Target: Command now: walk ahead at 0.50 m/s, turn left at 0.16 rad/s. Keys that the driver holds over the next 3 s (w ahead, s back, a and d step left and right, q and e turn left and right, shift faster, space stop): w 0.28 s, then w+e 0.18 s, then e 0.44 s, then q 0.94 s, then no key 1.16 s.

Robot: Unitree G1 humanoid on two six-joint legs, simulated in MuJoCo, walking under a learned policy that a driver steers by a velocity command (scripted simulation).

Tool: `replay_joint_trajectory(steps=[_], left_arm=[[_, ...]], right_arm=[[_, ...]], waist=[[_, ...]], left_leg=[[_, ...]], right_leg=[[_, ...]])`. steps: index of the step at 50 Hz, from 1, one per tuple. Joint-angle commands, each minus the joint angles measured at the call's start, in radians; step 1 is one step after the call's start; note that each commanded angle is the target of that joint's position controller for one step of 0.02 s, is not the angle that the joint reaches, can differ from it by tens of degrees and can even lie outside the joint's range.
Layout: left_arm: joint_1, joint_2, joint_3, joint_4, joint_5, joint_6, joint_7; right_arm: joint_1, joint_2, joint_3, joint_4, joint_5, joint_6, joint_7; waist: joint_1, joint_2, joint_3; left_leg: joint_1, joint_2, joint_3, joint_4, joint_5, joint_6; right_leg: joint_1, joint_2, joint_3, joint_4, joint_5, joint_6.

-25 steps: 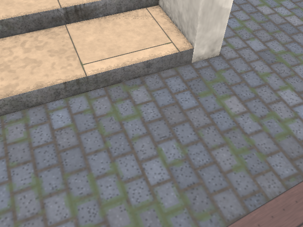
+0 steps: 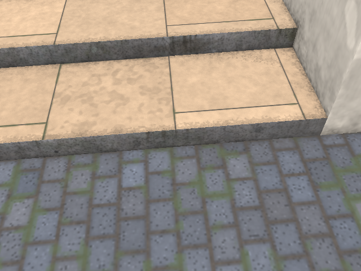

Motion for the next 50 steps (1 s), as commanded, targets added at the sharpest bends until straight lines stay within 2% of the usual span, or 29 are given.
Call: replay_joint_trajectory(steps=[1,4,7,10,12,13,14,15,16,17,18,19,21,23,27,29,31,34,37,38,39,40,41,42,43,44,45,47,50], left_arm=[[-0.031,0.169,0.033,-0.052,-0.019,-0.013,0.018],[-0.001,0.183,0.032,-0.040,-0.027,0.003,0.020],[0.027,0.194,0.036,-0.021,-0.037,0.016,0.024],[0.050,0.203,0.041,-0.007,-0.034,0.037,0.029],[0.043,0.222,0.047,-0.005,-0.031,0.050,0.028],[0.030,0.218,0.043,-0.009,-0.030,0.053,0.024],[0.021,0.185,0.031,-0.018,-0.020,0.049,0.021],[0.063,0.055,-0.007,-0.038,0.020,0.037,0.011],[0.179,0.072,-0.018,-0.037,-0.016,0.008,0.007],[0.104,0.130,-0.004,-0.055,-0.054,-0.008,0.014],[-0.013,0.175,0.006,-0.081,-0.060,-0.009,0.023],[-0.051,0.173,0.012,-0.078,-0.045,0.002,0.032],[-0.025,0.150,0.018,-0.074,-0.025,0.030,0.032],[-0.024,0.103,0.012,-0.075,-0.025,0.052,0.029],[-0.113,0.080,0.009,-0.125,-0.014,0.054,0.020],[-0.195,0.059,-0.001,-0.159,-0.007,0.051,0.004],[-0.262,0.049,-0.006,-0.197,-0.005,0.054,-0.015],[-0.267,0.085,0.006,-0.236,-0.003,0.057,-0.045],[-0.101,0.157,0.039,-0.220,-0.001,0.057,-0.051],[0.002,0.200,0.057,-0.205,0.008,0.053,-0.034],[-0.011,0.278,0.067,-0.221,0.009,0.057,-0.008],[-0.041,0.320,0.068,-0.264,0.033,0.058,-0.004],[-0.096,0.258,0.059,-0.297,0.021,0.070,-0.003],[-0.167,0.213,0.047,-0.318,0.003,0.079,0.001],[-0.202,0.183,0.038,-0.321,-0.014,0.089,0.005],[-0.223,0.173,0.034,-0.328,-0.018,0.098,0.009],[-0.233,0.180,0.037,-0.334,-0.007,0.106,0.010],[-0.244,0.178,0.034,-0.337,0.013,0.110,0.017],[-0.233,0.152,0.021,-0.318,0.021,0.112,0.032]], right_arm=[[-0.084,-0.021,0.001,-0.087,-0.002,-0.024,0.012],[-0.167,-0.005,0.011,-0.101,0.007,-0.027,0.030],[-0.214,-0.028,0.007,-0.117,0.019,-0.025,0.045],[-0.239,-0.045,0.010,-0.117,0.017,-0.026,0.054],[-0.165,-0.073,-0.001,-0.090,0.013,-0.030,0.052],[-0.043,-0.103,-0.019,-0.046,0.006,-0.034,0.046],[0.125,-0.142,-0.037,0.009,-0.004,-0.032,0.038],[0.229,-0.205,-0.042,0.036,-0.021,-0.026,0.025],[0.259,-0.231,-0.041,0.011,-0.030,-0.017,0.026],[0.287,-0.211,-0.051,0.043,-0.013,-0.010,0.030],[0.226,-0.164,-0.036,0.036,-0.012,-0.016,0.030],[0.115,-0.119,-0.018,0.023,-0.020,-0.023,0.028],[0.037,-0.079,-0.010,0.036,-0.022,-0.046,0.029],[0.047,-0.077,-0.013,0.069,-0.025,-0.059,0.019],[0.020,-0.100,-0.017,0.089,-0.032,-0.056,-0.015],[0.029,-0.112,-0.017,0.094,-0.024,-0.044,-0.034],[0.069,-0.125,-0.017,0.112,-0.016,-0.028,-0.052],[0.073,-0.153,-0.026,0.112,-0.011,0.008,-0.070],[0.020,-0.180,-0.037,0.075,-0.006,0.039,-0.084],[-0.005,-0.172,-0.031,0.060,-0.001,0.040,-0.078],[0.078,-0.061,0.002,0.038,-0.052,0.029,-0.057],[0.174,-0.051,0.017,0.024,-0.051,0.015,-0.032],[0.130,-0.141,-0.002,0.035,-0.025,0.008,-0.013],[0.057,-0.154,-0.006,0.009,-0.007,0.012,-0.010],[0.033,-0.140,-0.007,0.015,-0.018,0.024,-0.020],[0.025,-0.144,-0.012,0.009,-0.027,0.041,-0.030],[0.027,-0.134,-0.013,0.004,-0.027,0.054,-0.031],[0.073,-0.094,-0.002,0.026,-0.023,0.064,-0.039],[0.074,-0.064,0.012,0.041,-0.022,0.068,-0.048]], waist=[[-0.017,-0.118,0.003],[0.018,-0.130,0.021],[0.021,-0.128,0.058],[0.022,-0.108,0.074],[-0.021,-0.089,0.035],[-0.084,-0.055,-0.038],[-0.153,-0.032,-0.136],[-0.134,0.206,-0.250],[-0.123,0.275,-0.354],[-0.164,0.166,-0.329],[-0.165,0.065,-0.198],[-0.118,-0.005,-0.125],[-0.048,0.055,-0.059],[-0.034,0.040,-0.033],[-0.031,0.012,0.015],[-0.061,0.013,0.015],[-0.088,0.011,0.006],[-0.073,0.022,-0.019],[0.011,0.026,-0.100],[0.077,-0.036,-0.149],[-0.010,-0.258,-0.226],[-0.055,-0.306,-0.390],[-0.012,-0.139,-0.396],[-0.031,-0.076,-0.259],[-0.058,0.013,-0.165],[-0.078,0.001,-0.117],[-0.096,-0.043,-0.094],[-0.104,-0.109,-0.115],[-0.087,-0.138,-0.182]], left_leg=[[-0.080,0.031,-0.011,-0.219,0.187,-0.018],[0.038,-0.007,0.038,-0.389,0.295,-0.025],[0.028,0.007,0.003,-0.465,0.309,-0.005],[0.026,0.014,-0.004,-0.509,0.237,0.016],[0.145,-0.007,0.025,-0.539,0.174,0.037],[0.320,-0.036,0.065,-0.578,0.214,0.059],[0.595,0.013,0.038,-0.519,0.274,0.081],[0.886,0.204,-0.154,-0.386,0.565,0.092],[1.067,0.339,-0.444,-0.408,0.559,0.238],[1.008,0.351,-0.514,-0.543,0.257,0.270],[0.870,0.310,-0.436,-0.604,0.174,0.235],[0.703,0.268,-0.331,-0.645,0.222,0.196],[0.545,0.206,-0.181,-0.689,0.412,0.150],[0.484,0.179,-0.078,-0.739,0.482,0.127],[0.453,0.133,0.098,-0.754,0.733,0.075],[0.458,0.103,0.170,-0.749,0.751,0.037],[0.516,0.115,0.192,-0.727,0.762,0.023],[0.609,0.146,0.205,-0.628,0.863,0.018],[0.617,0.140,0.212,-0.334,1.003,0.006],[0.530,0.075,0.231,-0.100,0.812,-0.026],[0.236,-0.056,0.221,0.199,-0.102,-0.073],[-0.014,-0.202,0.023,0.497,-0.540,-0.113],[-0.045,-0.127,-0.092,0.513,-0.442,-0.092],[-0.072,-0.097,-0.069,0.457,-0.367,-0.087],[-0.067,-0.062,-0.051,0.372,-0.320,-0.093],[-0.024,-0.042,-0.049,0.287,-0.287,-0.098],[0.041,-0.043,-0.036,0.223,-0.265,-0.101],[0.109,-0.043,0.005,0.118,-0.235,-0.121],[0.199,-0.012,0.014,-0.021,-0.156,-0.138]], right_leg=[[0.091,-0.241,0.189,-0.152,0.217,-0.174],[0.039,-0.223,0.135,-0.146,0.169,-0.151],[0.087,-0.267,0.149,-0.104,0.116,-0.136],[0.157,-0.294,0.156,-0.019,0.131,-0.113],[0.168,-0.280,0.140,0.113,0.276,-0.095],[0.136,-0.237,0.102,0.264,0.386,-0.078],[-0.031,-0.182,0.075,0.489,0.290,-0.049],[-0.333,-0.095,0.045,0.863,-0.405,-0.011],[-0.577,-0.006,0.150,1.066,-0.483,0.013],[-0.682,-0.046,0.182,1.092,-0.387,0.018],[-0.701,-0.086,0.166,1.082,-0.294,0.017],[-0.634,-0.126,0.165,1.022,-0.175,0.022],[-0.533,-0.167,0.182,0.901,-0.052,0.034],[-0.498,-0.168,0.171,0.833,-0.006,0.043],[-0.483,-0.113,0.135,0.578,0.160,0.044],[-0.430,-0.089,0.065,0.420,0.279,0.032],[-0.420,-0.074,0.026,0.335,0.329,0.025],[-0.395,-0.039,-0.006,0.285,0.232,-0.004],[-0.219,0.024,-0.029,0.226,0.128,-0.063],[-0.042,0.009,0.029,0.086,0.330,-0.107],[0.241,-0.212,0.307,0.194,0.859,-0.205],[0.435,-0.420,0.739,0.149,0.901,-0.437],[0.365,-0.374,0.655,0.094,0.714,-0.404],[0.226,-0.322,0.547,0.064,0.566,-0.350],[0.087,-0.273,0.482,0.027,0.428,-0.297],[-0.028,-0.241,0.453,0.002,0.327,-0.271],[-0.120,-0.204,0.431,-0.022,0.264,-0.251],[-0.176,-0.181,0.352,-0.022,0.327,-0.243],[-0.178,-0.167,0.275,-0.004,0.298,-0.216]])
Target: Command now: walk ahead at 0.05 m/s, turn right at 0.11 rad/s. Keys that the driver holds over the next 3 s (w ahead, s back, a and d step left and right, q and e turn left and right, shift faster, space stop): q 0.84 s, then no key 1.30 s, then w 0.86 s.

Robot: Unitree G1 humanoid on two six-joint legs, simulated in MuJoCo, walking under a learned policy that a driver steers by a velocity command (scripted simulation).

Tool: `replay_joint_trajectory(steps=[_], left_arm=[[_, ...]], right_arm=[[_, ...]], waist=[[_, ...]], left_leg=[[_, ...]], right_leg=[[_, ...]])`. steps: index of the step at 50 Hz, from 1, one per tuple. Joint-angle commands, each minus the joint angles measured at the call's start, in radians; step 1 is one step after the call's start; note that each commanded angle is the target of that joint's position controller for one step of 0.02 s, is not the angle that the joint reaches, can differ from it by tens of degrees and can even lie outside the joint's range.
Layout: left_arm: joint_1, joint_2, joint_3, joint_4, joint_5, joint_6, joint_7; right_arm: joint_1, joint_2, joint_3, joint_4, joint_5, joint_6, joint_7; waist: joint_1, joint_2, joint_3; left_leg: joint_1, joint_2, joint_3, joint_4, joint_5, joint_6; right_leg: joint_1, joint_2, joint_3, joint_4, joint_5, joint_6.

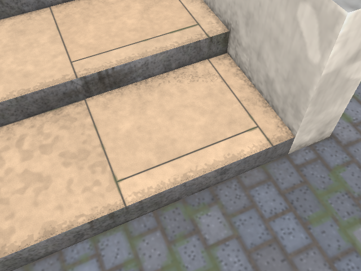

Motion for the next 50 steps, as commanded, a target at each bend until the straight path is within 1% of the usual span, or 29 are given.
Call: replay_joint_trajectory(steps=[1,2,4,7,8,9,10,12,15,17,19,20,21,22,23,24,25,28,31,33,34,35,36,37,39,40,42,46,50], left_arm=[[-0.033,0.082,0.013,-0.062,0.012,-0.008,0.015],[-0.030,0.066,0.005,-0.051,0.018,-0.007,0.014],[-0.032,0.072,0.002,-0.031,0.027,-0.007,0.008],[-0.030,0.092,0.004,-0.014,0.013,-0.005,0.011],[0.000,0.088,0.002,-0.002,0.008,-0.006,0.016],[0.035,0.081,0.002,-0.007,0.017,-0.010,0.022],[0.049,0.063,0.003,-0.013,0.020,-0.015,0.025],[-0.050,0.064,0.011,-0.035,0.010,-0.010,0.036],[-0.045,0.044,0.018,-0.046,0.004,-0.001,0.035],[-0.022,0.047,0.025,-0.048,0.002,-0.007,0.030],[0.014,0.078,0.043,-0.039,0.002,-0.004,0.026],[0.041,0.093,0.050,-0.035,0.005,0.000,0.025],[0.064,0.120,0.055,-0.032,0.008,0.001,0.025],[0.050,0.119,0.052,-0.043,0.010,-0.005,0.032],[0.053,0.113,0.046,-0.053,0.009,-0.014,0.040],[0.009,0.111,0.045,-0.062,0.005,-0.020,0.046],[-0.042,0.122,0.049,-0.062,-0.006,-0.022,0.048],[-0.067,0.151,0.062,-0.052,-0.009,-0.006,0.051],[-0.033,0.170,0.071,-0.035,-0.027,0.007,0.049],[-0.014,0.147,0.065,-0.021,-0.044,0.007,0.045],[0.042,0.103,0.055,0.000,-0.029,0.005,0.036],[0.034,0.035,0.028,-0.050,0.034,0.007,0.029],[-0.074,0.086,0.039,-0.079,0.018,-0.002,0.036],[-0.106,0.119,0.048,-0.077,-0.008,0.000,0.044],[-0.074,0.125,0.056,-0.042,0.000,0.009,0.064],[-0.053,0.127,0.058,-0.037,0.004,0.013,0.067],[-0.030,0.110,0.056,-0.026,0.000,0.010,0.061],[-0.048,0.077,0.039,-0.018,-0.006,0.007,0.055],[-0.068,0.074,0.032,-0.020,-0.010,0.002,0.045]], right_arm=[[0.143,-0.046,-0.008,0.005,0.004,0.010,-0.007],[0.130,-0.043,-0.006,0.006,0.007,0.010,-0.005],[0.109,-0.059,-0.009,0.005,0.011,0.008,0.000],[0.096,-0.087,-0.017,-0.005,0.007,-0.007,0.008],[0.087,-0.108,-0.019,-0.019,-0.002,-0.010,0.010],[0.074,-0.169,-0.029,-0.035,-0.009,-0.012,0.009],[0.069,-0.209,-0.048,-0.021,0.007,-0.008,0.009],[0.080,-0.158,-0.042,-0.029,0.001,-0.008,0.013],[0.076,-0.161,-0.049,-0.049,0.011,-0.015,0.008],[0.082,-0.154,-0.052,-0.067,0.020,-0.011,0.005],[0.083,-0.139,-0.052,-0.091,0.029,-0.002,0.003],[0.069,-0.122,-0.048,-0.106,0.031,0.003,0.004],[0.066,-0.104,-0.044,-0.124,0.029,0.007,0.008],[0.065,-0.110,-0.050,-0.132,0.019,0.011,0.014],[0.060,-0.139,-0.064,-0.133,0.019,0.017,0.019],[0.078,-0.135,-0.068,-0.124,0.026,0.026,0.020],[0.086,-0.113,-0.062,-0.120,0.030,0.036,0.020],[0.045,-0.063,-0.039,-0.143,0.029,0.041,0.035],[0.045,-0.088,-0.048,-0.164,0.034,0.039,0.059],[0.117,-0.106,-0.064,-0.142,0.028,0.043,0.060],[0.148,-0.155,-0.082,-0.141,0.023,0.042,0.049],[0.166,-0.295,-0.108,-0.178,0.010,0.036,0.029],[0.177,-0.292,-0.100,-0.198,-0.033,0.012,0.042],[0.153,-0.269,-0.092,-0.189,-0.038,-0.007,0.048],[0.059,-0.199,-0.073,-0.185,0.009,-0.009,0.033],[0.025,-0.189,-0.066,-0.190,0.019,-0.003,0.025],[0.020,-0.173,-0.058,-0.193,0.011,0.002,0.014],[0.045,-0.149,-0.047,-0.178,0.008,0.003,-0.001],[0.043,-0.150,-0.044,-0.166,-0.002,0.009,0.004]], waist=[[-0.031,-0.112,-0.242],[-0.021,-0.128,-0.233],[-0.008,-0.159,-0.186],[-0.018,-0.136,-0.123],[-0.015,-0.107,-0.110],[0.025,-0.002,-0.106],[0.055,0.149,-0.095],[0.002,0.208,-0.060],[-0.003,0.225,-0.093],[-0.005,0.174,-0.139],[-0.005,0.036,-0.171],[0.002,-0.065,-0.161],[0.003,-0.192,-0.150],[0.004,-0.262,-0.156],[0.009,-0.182,-0.147],[-0.020,-0.108,-0.134],[-0.043,-0.097,-0.103],[-0.021,-0.147,-0.113],[-0.009,-0.183,-0.161],[-0.041,-0.149,-0.174],[-0.038,-0.017,-0.157],[-0.009,0.331,-0.151],[-0.091,0.249,-0.236],[-0.085,0.149,-0.196],[-0.030,0.081,-0.146],[-0.010,0.097,-0.142],[0.001,0.110,-0.167],[-0.023,0.109,-0.177],[-0.044,0.135,-0.141]], left_leg=[[0.208,0.025,0.042,-0.123,0.098,-0.016],[0.242,0.030,0.044,-0.170,0.126,-0.015],[0.278,0.022,0.058,-0.247,0.132,-0.005],[0.312,-0.009,0.098,-0.441,0.179,0.041],[0.309,0.016,0.055,-0.505,0.250,0.066],[0.309,0.092,-0.047,-0.528,0.411,0.104],[0.256,0.122,-0.127,-0.574,0.355,0.159],[0.211,0.162,-0.252,-0.660,0.264,0.206],[0.286,0.152,-0.278,-0.604,0.401,0.216],[0.277,0.110,-0.262,-0.540,0.452,0.198],[0.173,0.036,-0.173,-0.455,0.370,0.146],[0.095,-0.022,-0.098,-0.358,0.277,0.108],[0.005,-0.077,-0.015,-0.235,0.128,0.073],[-0.052,-0.063,0.031,-0.028,-0.174,0.046],[-0.089,-0.038,0.005,0.158,-0.234,0.031],[-0.089,-0.014,-0.011,0.211,-0.195,0.025],[-0.081,0.014,-0.008,0.141,-0.134,0.020],[0.068,0.012,0.090,-0.072,-0.030,0.013],[0.190,-0.018,0.146,-0.293,0.065,0.035],[0.352,-0.068,0.177,-0.494,0.216,0.082],[0.475,-0.028,0.074,-0.581,0.388,0.125],[0.618,0.277,-0.361,-0.602,0.804,0.271],[0.547,0.361,-0.477,-0.639,0.806,0.439],[0.507,0.308,-0.399,-0.659,0.680,0.413],[0.463,0.207,-0.292,-0.654,0.502,0.304],[0.411,0.180,-0.262,-0.658,0.503,0.287],[0.396,0.150,-0.245,-0.665,0.492,0.279],[0.443,0.140,-0.237,-0.667,0.422,0.275],[0.384,0.132,-0.261,-0.680,0.290,0.287]], right_leg=[[0.066,-0.243,0.154,-0.133,0.080,-0.148],[0.051,-0.242,0.147,-0.147,-0.032,-0.137],[0.033,-0.252,0.154,-0.158,-0.214,-0.124],[0.062,-0.253,0.162,-0.105,-0.299,-0.072],[0.084,-0.242,0.159,-0.068,-0.283,-0.032],[0.076,-0.183,0.106,0.031,-0.271,0.014],[0.087,-0.086,-0.034,0.098,-0.253,0.062],[0.088,-0.057,-0.071,0.182,-0.201,0.087],[0.084,-0.066,-0.049,0.177,-0.185,0.068],[0.167,-0.095,-0.041,0.133,-0.089,0.050],[0.269,-0.162,-0.008,0.089,-0.036,0.020],[0.306,-0.235,0.073,0.020,-0.009,-0.022],[0.343,-0.381,0.228,-0.063,0.094,-0.106],[0.353,-0.525,0.342,-0.100,0.238,-0.200],[0.339,-0.567,0.354,-0.111,0.327,-0.243],[0.318,-0.535,0.278,-0.101,0.319,-0.215],[0.293,-0.483,0.187,-0.106,0.268,-0.163],[0.237,-0.384,-0.008,-0.091,0.280,-0.099],[0.274,-0.401,-0.054,-0.043,0.247,-0.080],[0.215,-0.379,-0.106,0.063,0.110,-0.012],[0.085,-0.324,-0.184,0.220,-0.058,0.064],[-0.237,-0.190,-0.228,0.576,-0.601,0.173],[-0.299,-0.127,-0.034,0.750,-0.646,0.179],[-0.310,-0.140,0.005,0.797,-0.566,0.164],[-0.312,-0.169,0.023,0.743,-0.395,0.156],[-0.266,-0.161,0.019,0.734,-0.342,0.163],[-0.220,-0.134,0.016,0.729,-0.274,0.169],[-0.194,-0.137,0.021,0.551,-0.229,0.184],[-0.084,-0.145,0.013,0.390,-0.260,0.182]])
Over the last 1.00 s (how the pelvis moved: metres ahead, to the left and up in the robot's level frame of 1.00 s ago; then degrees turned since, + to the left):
0.45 0.09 -0.06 -17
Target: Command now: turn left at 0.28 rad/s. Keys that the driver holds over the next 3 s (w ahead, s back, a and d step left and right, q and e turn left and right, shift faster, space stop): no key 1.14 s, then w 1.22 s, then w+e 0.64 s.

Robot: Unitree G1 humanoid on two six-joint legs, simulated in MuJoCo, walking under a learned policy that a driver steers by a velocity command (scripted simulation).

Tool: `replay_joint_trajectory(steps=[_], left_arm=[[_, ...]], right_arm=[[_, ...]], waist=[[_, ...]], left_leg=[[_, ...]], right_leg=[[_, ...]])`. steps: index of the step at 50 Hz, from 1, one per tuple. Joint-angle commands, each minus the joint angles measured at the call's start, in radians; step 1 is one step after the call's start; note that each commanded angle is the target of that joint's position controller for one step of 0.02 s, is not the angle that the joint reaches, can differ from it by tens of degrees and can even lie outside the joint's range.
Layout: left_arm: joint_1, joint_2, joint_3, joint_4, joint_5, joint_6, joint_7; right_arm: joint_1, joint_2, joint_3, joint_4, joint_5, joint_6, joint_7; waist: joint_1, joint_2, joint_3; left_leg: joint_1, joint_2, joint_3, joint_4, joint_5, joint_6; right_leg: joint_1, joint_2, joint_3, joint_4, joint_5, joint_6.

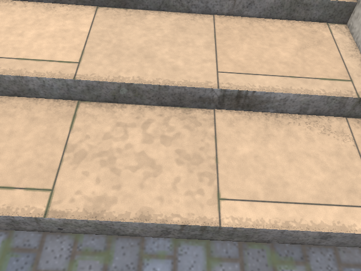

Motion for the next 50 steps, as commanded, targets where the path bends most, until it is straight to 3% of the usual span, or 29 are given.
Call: replay_joint_trajectory(steps=[1,5,7,8,9,10,11,14,23,50], left_arm=[[-0.043,0.066,0.009,-0.074,-0.004,-0.020,-0.007],[-0.021,0.062,0.005,-0.068,-0.011,-0.035,-0.019],[0.021,0.046,-0.003,-0.051,-0.001,-0.047,-0.030],[0.033,0.077,-0.001,-0.055,0.014,-0.052,-0.030],[0.032,0.144,0.010,-0.062,0.022,-0.051,-0.026],[-0.001,0.117,0.006,-0.041,0.018,-0.049,-0.031],[-0.039,0.056,-0.011,-0.061,0.014,-0.052,-0.036],[-0.021,0.071,-0.010,-0.059,0.011,-0.066,-0.033],[0.016,0.049,-0.025,-0.060,0.007,-0.058,-0.022],[0.056,0.026,-0.041,0.021,0.003,-0.066,-0.028]], right_arm=[[-0.020,-0.155,-0.041,-0.058,-0.006,-0.010,0.002],[-0.035,-0.134,-0.028,-0.042,-0.004,-0.005,0.013],[-0.039,-0.104,-0.014,-0.030,0.004,-0.006,0.014],[-0.005,-0.087,-0.008,-0.022,-0.005,-0.014,0.014],[0.047,-0.084,-0.009,-0.017,-0.022,-0.025,0.020],[0.050,-0.070,-0.008,-0.014,-0.019,-0.030,0.022],[0.012,-0.092,-0.010,-0.007,-0.025,-0.030,0.021],[-0.032,-0.092,-0.016,-0.018,-0.013,-0.012,0.018],[-0.004,-0.058,-0.015,0.006,-0.008,-0.023,0.019],[0.023,-0.034,-0.019,0.049,-0.006,-0.020,-0.008]], waist=[[-0.022,0.173,-0.092],[-0.014,0.166,-0.079],[0.025,0.134,-0.086],[0.015,0.088,-0.109],[-0.036,-0.034,-0.125],[-0.061,-0.151,-0.123],[-0.037,-0.117,-0.100],[-0.004,-0.065,-0.063],[0.013,0.034,-0.054],[0.010,0.030,-0.026]], left_leg=[[0.102,0.250,-0.261,-0.137,0.065,0.152],[0.094,0.241,-0.297,-0.107,0.107,0.153],[0.066,0.202,-0.275,-0.079,0.134,0.102],[0.025,0.174,-0.245,-0.055,0.095,0.054],[-0.024,0.095,-0.162,0.010,-0.003,0.010],[0.035,0.048,-0.064,-0.004,-0.078,-0.030],[0.069,0.056,-0.065,-0.005,-0.056,-0.048],[0.056,0.062,-0.084,0.002,0.039,-0.024],[0.055,0.076,-0.104,-0.008,0.095,-0.026],[0.113,0.079,-0.093,-0.005,0.123,-0.053]], right_leg=[[0.042,-0.018,0.005,-0.107,-0.033,-0.004],[0.160,-0.008,-0.011,-0.288,-0.037,-0.026],[0.307,-0.010,-0.014,-0.522,0.171,-0.054],[0.404,-0.077,0.039,-0.532,0.299,-0.078],[0.456,-0.167,0.104,-0.485,0.476,-0.127],[0.352,-0.176,0.134,-0.498,0.349,-0.185],[0.316,-0.143,0.116,-0.517,0.244,-0.177],[0.305,-0.085,0.058,-0.493,0.173,-0.121],[0.327,-0.050,0.027,-0.447,0.187,-0.114],[0.287,-0.027,0.023,-0.477,0.136,-0.119]])
Over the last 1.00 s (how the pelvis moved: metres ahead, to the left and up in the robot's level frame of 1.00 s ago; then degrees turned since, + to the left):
0.02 0.12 0.01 27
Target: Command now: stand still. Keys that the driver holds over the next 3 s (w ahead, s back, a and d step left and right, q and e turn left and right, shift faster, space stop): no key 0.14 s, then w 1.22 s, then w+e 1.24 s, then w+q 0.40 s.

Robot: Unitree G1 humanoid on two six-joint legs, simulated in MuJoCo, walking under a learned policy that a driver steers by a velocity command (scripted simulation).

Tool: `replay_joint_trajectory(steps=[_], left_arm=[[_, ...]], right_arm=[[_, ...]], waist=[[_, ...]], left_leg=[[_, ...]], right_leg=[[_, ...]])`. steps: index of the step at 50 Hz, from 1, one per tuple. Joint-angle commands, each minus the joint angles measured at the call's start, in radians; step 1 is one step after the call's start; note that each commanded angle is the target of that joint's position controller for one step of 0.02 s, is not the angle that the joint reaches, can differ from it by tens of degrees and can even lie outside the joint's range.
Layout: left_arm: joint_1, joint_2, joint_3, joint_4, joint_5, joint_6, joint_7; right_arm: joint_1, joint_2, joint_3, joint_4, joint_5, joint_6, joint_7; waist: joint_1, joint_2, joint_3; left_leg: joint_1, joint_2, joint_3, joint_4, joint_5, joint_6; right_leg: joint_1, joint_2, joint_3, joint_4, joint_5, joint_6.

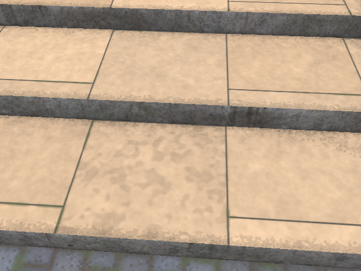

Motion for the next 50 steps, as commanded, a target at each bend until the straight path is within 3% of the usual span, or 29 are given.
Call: replay_joint_trajectory(steps=[1,7,9,10,12,13,15,17,19,20,21,22,23,24,25,27,28,31,35,37,40,42,43,44,45,46,47,48,50], left_arm=[[-0.011,0.104,0.023,-0.048,-0.001,-0.015,0.003],[-0.003,0.105,0.019,-0.016,-0.002,-0.016,0.002],[0.015,0.102,0.016,0.007,-0.002,-0.013,0.005],[0.020,0.130,0.025,0.011,-0.009,-0.009,0.009],[0.078,0.178,0.038,0.026,-0.020,-0.012,0.018],[0.087,0.206,0.047,0.031,-0.022,-0.016,0.020],[0.088,0.217,0.053,0.033,-0.021,-0.026,0.023],[0.058,0.213,0.053,0.024,-0.033,-0.025,0.016],[0.010,0.207,0.051,0.014,-0.045,-0.017,0.008],[0.017,0.185,0.045,0.015,-0.039,-0.016,0.005],[-0.004,0.141,0.029,0.006,-0.030,-0.023,0.002],[-0.029,0.068,0.007,-0.027,-0.018,-0.037,-0.002],[-0.044,0.115,0.020,-0.060,-0.035,-0.057,0.000],[-0.020,0.171,0.035,-0.050,-0.054,-0.066,-0.005],[-0.011,0.174,0.036,-0.035,-0.059,-0.072,-0.014],[-0.027,0.160,0.038,-0.025,-0.032,-0.078,-0.021],[-0.035,0.145,0.035,-0.022,-0.026,-0.076,-0.029],[-0.079,0.109,0.024,-0.041,-0.015,-0.069,-0.038],[-0.245,0.074,0.002,-0.105,-0.019,-0.075,-0.041],[-0.236,0.074,-0.003,-0.101,-0.024,-0.069,-0.042],[-0.247,0.119,0.008,-0.116,-0.025,-0.072,-0.047],[-0.086,0.171,0.037,-0.079,-0.010,-0.067,-0.044],[0.073,0.199,0.056,-0.029,-0.011,-0.065,-0.040],[0.255,0.249,0.074,0.020,-0.014,-0.060,-0.029],[0.274,0.349,0.086,0.032,0.000,-0.052,-0.029],[0.274,0.271,0.076,0.036,-0.003,-0.048,-0.032],[0.193,0.211,0.061,0.029,-0.009,-0.047,-0.029],[0.158,0.162,0.047,0.038,-0.012,-0.038,-0.033],[0.092,0.107,0.022,0.039,0.018,-0.035,-0.043]], right_arm=[[-0.010,-0.102,-0.027,-0.056,0.000,-0.012,-0.006],[-0.001,-0.102,-0.027,-0.026,0.001,-0.011,-0.012],[0.020,-0.088,-0.023,-0.003,0.001,-0.008,-0.014],[0.022,-0.094,-0.026,0.001,0.007,-0.010,-0.016],[-0.008,-0.087,-0.024,-0.017,0.019,-0.035,-0.012],[-0.042,-0.086,-0.022,-0.033,0.031,-0.055,-0.006],[-0.072,-0.101,-0.025,-0.042,0.038,-0.086,0.007],[-0.046,-0.097,-0.023,-0.031,0.040,-0.102,0.023],[0.044,-0.082,-0.026,0.024,0.031,-0.110,0.033],[0.117,-0.093,-0.036,0.059,0.028,-0.108,0.034],[0.205,-0.120,-0.048,0.080,0.032,-0.108,0.031],[0.317,-0.210,-0.069,0.092,0.030,-0.109,0.022],[0.363,-0.261,-0.077,0.097,0.023,-0.116,0.035],[0.273,-0.200,-0.056,0.077,0.018,-0.125,0.038],[0.212,-0.163,-0.045,0.055,0.016,-0.130,0.039],[0.150,-0.149,-0.032,0.041,0.015,-0.125,0.042],[0.156,-0.129,-0.022,0.044,0.011,-0.120,0.042],[0.208,-0.144,-0.020,0.069,0.019,-0.109,0.033],[0.234,-0.183,-0.020,0.089,0.018,-0.100,0.014],[0.268,-0.201,-0.024,0.110,0.021,-0.097,0.013],[0.223,-0.197,-0.025,0.106,0.033,-0.091,0.012],[0.178,-0.215,-0.026,0.098,0.029,-0.071,0.002],[0.158,-0.211,-0.022,0.091,0.028,-0.063,0.001],[0.157,-0.190,-0.009,0.072,0.012,-0.068,0.006],[0.316,-0.023,0.034,0.066,-0.009,-0.092,0.021],[0.306,-0.112,0.020,0.091,0.035,-0.115,0.033],[0.198,-0.164,0.002,0.067,0.068,-0.124,0.038],[0.124,-0.151,0.007,0.048,0.065,-0.125,0.036],[0.125,-0.117,0.008,0.045,0.046,-0.107,0.037]], waist=[[-0.001,0.000,-0.040],[0.000,0.000,-0.033],[0.000,-0.021,-0.036],[0.005,-0.053,-0.008],[0.030,-0.143,0.063],[0.037,-0.171,0.109],[0.043,-0.149,0.131],[0.022,-0.133,0.094],[-0.030,-0.113,0.040],[-0.056,-0.096,0.003],[-0.096,-0.043,-0.024],[-0.127,0.193,-0.058],[-0.129,0.288,-0.041],[-0.078,0.152,0.025],[-0.056,0.101,0.056],[-0.032,0.050,0.059],[-0.031,0.056,0.046],[-0.042,0.064,0.032],[-0.080,0.070,0.065],[-0.077,0.108,0.052],[-0.035,0.086,0.056],[0.062,0.118,-0.064],[0.141,0.111,-0.150],[0.203,0.037,-0.270],[0.066,-0.286,-0.355],[0.121,-0.186,-0.370],[0.102,-0.117,-0.168],[0.091,-0.062,-0.078],[0.017,-0.045,-0.011]], left_leg=[[0.035,0.065,-0.057,-0.071,0.201,0.016],[0.043,0.064,-0.053,-0.076,0.202,0.008],[0.038,0.030,-0.016,-0.070,0.014,0.009],[-0.014,-0.001,0.020,-0.030,-0.128,0.013],[-0.171,-0.017,0.090,0.108,-0.206,0.013],[-0.227,0.020,0.107,0.170,-0.169,0.016],[-0.286,0.081,0.086,0.225,-0.173,0.031],[-0.220,0.092,0.111,0.119,-0.184,0.050],[0.064,0.033,0.181,-0.053,0.022,0.051],[0.183,0.009,0.187,-0.068,0.058,0.042],[0.291,0.063,0.099,-0.109,0.027,0.062],[0.420,0.270,-0.250,-0.263,-0.118,0.156],[0.423,0.428,-0.577,-0.376,-0.219,0.293],[0.377,0.435,-0.533,-0.371,-0.284,0.300],[0.351,0.387,-0.424,-0.378,-0.261,0.264],[0.320,0.329,-0.267,-0.404,-0.039,0.214],[0.300,0.297,-0.193,-0.412,0.084,0.198],[0.276,0.252,-0.050,-0.410,0.364,0.201],[0.159,0.208,0.043,-0.440,0.357,0.187],[0.187,0.251,0.032,-0.431,0.340,0.194],[0.257,0.285,0.037,-0.359,0.530,0.167],[0.313,0.282,0.055,-0.145,0.903,0.139],[0.250,0.234,0.092,0.050,0.963,0.112],[0.017,0.181,0.102,0.332,0.657,0.077],[-0.340,-0.009,0.093,0.701,-0.259,0.017],[-0.475,0.006,-0.032,0.851,-0.293,0.023],[-0.579,0.068,0.009,0.899,-0.214,0.033],[-0.611,0.110,0.064,0.960,-0.142,0.032],[-0.576,0.162,0.078,1.042,-0.055,0.029]], right_leg=[[-0.031,-0.063,0.066,-0.100,0.123,-0.015],[-0.036,-0.063,0.068,-0.114,0.113,-0.022],[-0.044,-0.053,0.073,-0.151,-0.101,-0.035],[-0.052,-0.064,0.105,-0.176,-0.248,-0.062],[-0.030,-0.206,0.314,-0.303,-0.496,-0.162],[-0.035,-0.303,0.434,-0.358,-0.528,-0.216],[-0.013,-0.357,0.485,-0.381,-0.415,-0.248],[0.014,-0.314,0.385,-0.361,-0.288,-0.212],[-0.105,-0.214,0.227,-0.297,-0.161,-0.161],[-0.149,-0.171,0.175,-0.229,-0.115,-0.139],[-0.218,-0.121,0.113,-0.091,-0.052,-0.100],[-0.396,-0.003,-0.022,0.247,-0.061,-0.024],[-0.558,0.032,0.025,0.479,-0.262,-0.015],[-0.636,-0.047,0.085,0.594,-0.217,-0.038],[-0.653,-0.085,0.084,0.612,-0.112,-0.060],[-0.641,-0.132,0.066,0.561,0.030,-0.060],[-0.607,-0.139,0.048,0.544,0.077,-0.052],[-0.589,-0.126,-0.012,0.442,0.166,-0.003],[-0.440,-0.075,-0.063,0.126,0.333,0.030],[-0.380,-0.059,-0.063,0.104,0.340,0.024],[-0.353,-0.048,-0.039,0.049,0.293,-0.028],[-0.177,0.001,-0.066,0.038,0.221,-0.084],[0.028,0.020,-0.084,-0.017,0.267,-0.112],[0.354,-0.120,0.073,-0.015,0.275,-0.153],[0.610,-0.399,0.550,-0.079,0.253,-0.298],[0.577,-0.427,0.791,-0.263,-0.098,-0.345],[0.433,-0.397,0.675,-0.303,-0.253,-0.306],[0.312,-0.360,0.569,-0.320,-0.252,-0.283],[0.075,-0.286,0.421,-0.354,-0.167,-0.256]])
Over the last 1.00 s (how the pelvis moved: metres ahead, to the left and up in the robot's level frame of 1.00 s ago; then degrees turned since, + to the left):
0.02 -0.05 -0.01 2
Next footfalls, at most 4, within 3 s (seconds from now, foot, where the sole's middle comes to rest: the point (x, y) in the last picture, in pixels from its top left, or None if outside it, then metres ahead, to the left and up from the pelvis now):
0.88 right None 0.40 -0.09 -0.77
1.40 left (155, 200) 0.73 0.13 -0.65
1.98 right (217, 150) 0.97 -0.12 -0.65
2.40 left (200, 71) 1.35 -0.05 -0.52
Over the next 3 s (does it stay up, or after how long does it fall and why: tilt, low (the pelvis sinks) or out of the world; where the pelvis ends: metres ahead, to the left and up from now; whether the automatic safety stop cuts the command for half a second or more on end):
stays up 1.37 -0.26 0.25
